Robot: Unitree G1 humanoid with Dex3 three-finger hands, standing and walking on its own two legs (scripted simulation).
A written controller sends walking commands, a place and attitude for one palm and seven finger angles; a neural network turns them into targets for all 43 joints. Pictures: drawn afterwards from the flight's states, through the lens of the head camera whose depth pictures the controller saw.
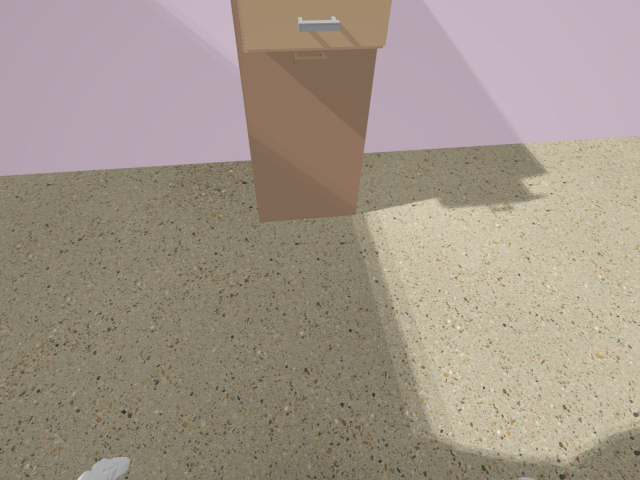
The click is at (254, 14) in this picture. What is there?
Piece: drawer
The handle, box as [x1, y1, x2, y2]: [298, 16, 339, 31]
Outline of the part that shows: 339,22 335,19 334,16 331,16 330,20 303,21 301,17 298,17 298,29 299,31 338,30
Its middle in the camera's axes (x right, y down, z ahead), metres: -0.01 -0.54 +0.97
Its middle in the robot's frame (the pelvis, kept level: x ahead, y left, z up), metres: +1.11 +0.06 +0.12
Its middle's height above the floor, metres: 0.89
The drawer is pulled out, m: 0.16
